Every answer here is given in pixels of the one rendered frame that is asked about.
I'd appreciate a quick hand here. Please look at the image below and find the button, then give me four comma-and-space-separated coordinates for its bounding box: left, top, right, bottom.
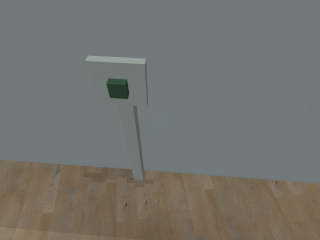
106, 78, 129, 99

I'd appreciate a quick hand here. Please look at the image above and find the panel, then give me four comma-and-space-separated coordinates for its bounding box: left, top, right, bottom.
85, 55, 148, 181

